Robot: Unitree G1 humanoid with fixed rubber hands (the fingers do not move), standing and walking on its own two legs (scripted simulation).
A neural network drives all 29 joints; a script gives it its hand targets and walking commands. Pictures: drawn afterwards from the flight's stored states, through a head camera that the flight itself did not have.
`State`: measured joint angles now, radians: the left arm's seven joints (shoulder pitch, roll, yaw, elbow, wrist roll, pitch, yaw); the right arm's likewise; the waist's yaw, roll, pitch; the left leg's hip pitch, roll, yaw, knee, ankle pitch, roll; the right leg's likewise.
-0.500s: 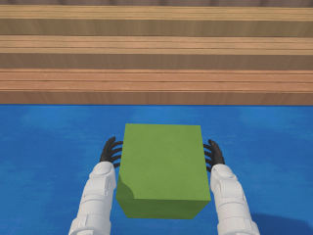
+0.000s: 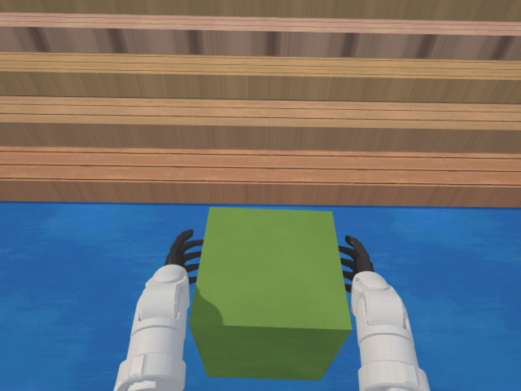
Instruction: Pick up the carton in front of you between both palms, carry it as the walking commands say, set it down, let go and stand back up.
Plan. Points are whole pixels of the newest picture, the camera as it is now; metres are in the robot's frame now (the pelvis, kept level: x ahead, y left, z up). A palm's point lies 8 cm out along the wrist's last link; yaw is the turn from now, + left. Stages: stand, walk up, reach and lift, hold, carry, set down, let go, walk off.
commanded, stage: reach and lift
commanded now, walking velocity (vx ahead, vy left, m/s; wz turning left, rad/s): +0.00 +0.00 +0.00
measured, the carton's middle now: (267, 297) +0.30 +0.00 -0.05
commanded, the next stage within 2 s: hold in 0.72 s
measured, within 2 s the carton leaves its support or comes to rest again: neither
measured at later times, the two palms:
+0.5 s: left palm (175, 265) +0.31 +0.15 +0.04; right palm (362, 271) +0.30 -0.15 +0.04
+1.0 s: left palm (171, 263) +0.30 +0.15 +0.06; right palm (365, 269) +0.30 -0.15 +0.06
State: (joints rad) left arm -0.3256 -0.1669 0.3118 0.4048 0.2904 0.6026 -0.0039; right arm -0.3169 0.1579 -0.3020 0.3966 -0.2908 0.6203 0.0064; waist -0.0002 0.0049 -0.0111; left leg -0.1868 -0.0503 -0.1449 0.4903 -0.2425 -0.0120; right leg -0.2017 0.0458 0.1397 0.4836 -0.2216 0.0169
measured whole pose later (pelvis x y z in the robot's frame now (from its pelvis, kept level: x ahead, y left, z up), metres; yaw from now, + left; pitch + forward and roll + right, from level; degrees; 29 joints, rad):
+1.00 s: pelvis +0.01 +0.00 +0.01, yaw +0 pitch -7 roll +0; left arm -0.27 -0.15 0.23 0.24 0.27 0.75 -0.01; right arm -0.26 0.15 -0.23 0.24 -0.27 0.77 0.01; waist 0.00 0.00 0.00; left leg -0.04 -0.04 -0.14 0.36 -0.20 -0.01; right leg -0.05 0.04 0.13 0.36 -0.19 0.01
